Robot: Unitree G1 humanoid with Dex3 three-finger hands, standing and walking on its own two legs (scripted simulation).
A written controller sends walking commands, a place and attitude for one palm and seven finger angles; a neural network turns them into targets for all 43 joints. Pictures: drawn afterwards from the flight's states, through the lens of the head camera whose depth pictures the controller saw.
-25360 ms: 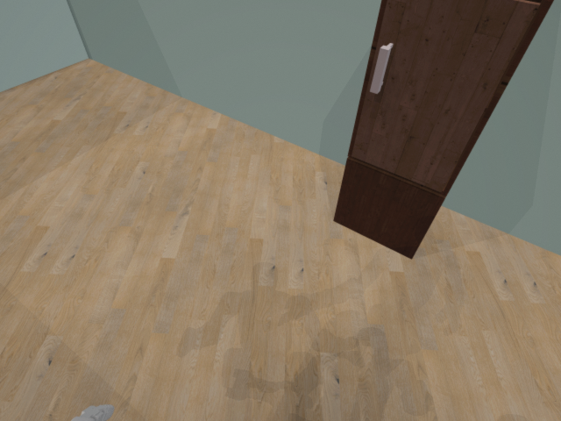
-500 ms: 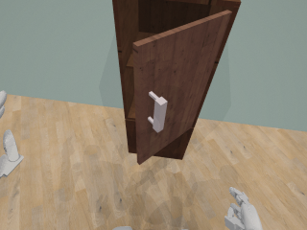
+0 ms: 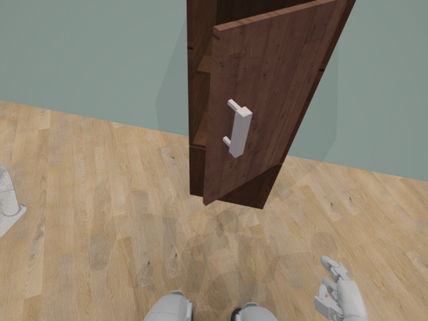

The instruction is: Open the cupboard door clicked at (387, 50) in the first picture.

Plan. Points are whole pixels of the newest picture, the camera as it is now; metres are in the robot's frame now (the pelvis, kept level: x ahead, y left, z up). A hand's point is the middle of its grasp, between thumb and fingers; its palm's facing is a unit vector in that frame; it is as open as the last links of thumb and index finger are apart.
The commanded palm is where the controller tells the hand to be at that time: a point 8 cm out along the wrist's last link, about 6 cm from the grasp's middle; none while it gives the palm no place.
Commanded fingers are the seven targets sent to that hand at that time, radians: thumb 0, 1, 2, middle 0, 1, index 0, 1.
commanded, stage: step back with the hand held close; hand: left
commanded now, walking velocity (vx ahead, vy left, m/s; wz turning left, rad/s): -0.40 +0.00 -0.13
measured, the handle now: (234, 128) +0.51 -0.01 +0.05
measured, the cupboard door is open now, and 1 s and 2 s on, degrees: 46 46 46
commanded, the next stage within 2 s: stop stepping back and stand still in 0.06 s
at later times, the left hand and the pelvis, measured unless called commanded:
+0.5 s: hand out of the picture +0.11 +0.23 +0.21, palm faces +0.35 -0.83 -0.44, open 7.4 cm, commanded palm +0.07 +0.28 +0.21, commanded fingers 0.00 0.90 0.90 -0.20 -0.30 -0.20 -0.30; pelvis -0.10 +0.00 +0.02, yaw -6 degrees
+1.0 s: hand out of the picture +0.06 +0.24 +0.20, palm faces +0.41 -0.79 -0.46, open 7.4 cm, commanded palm +0.01 +0.27 +0.21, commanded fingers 0.00 0.90 0.90 -0.20 -0.30 -0.20 -0.30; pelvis -0.16 -0.01 +0.03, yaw -5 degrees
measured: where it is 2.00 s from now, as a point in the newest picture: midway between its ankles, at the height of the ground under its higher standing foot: outside the picture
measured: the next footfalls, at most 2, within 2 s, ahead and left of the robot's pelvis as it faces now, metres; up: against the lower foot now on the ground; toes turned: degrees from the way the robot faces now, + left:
right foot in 0.38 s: -0.18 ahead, -0.11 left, +0.00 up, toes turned -5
left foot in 0.52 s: -0.01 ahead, +0.11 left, +0.00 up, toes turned -3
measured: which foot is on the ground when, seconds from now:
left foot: down 0.00-0.36, up 0.38-0.50, down 0.52-0.74, up 0.76-1.00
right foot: down 0.00-0.06, up 0.08-0.36, down 0.38-0.56, up 0.58-0.68, down 0.70-1.00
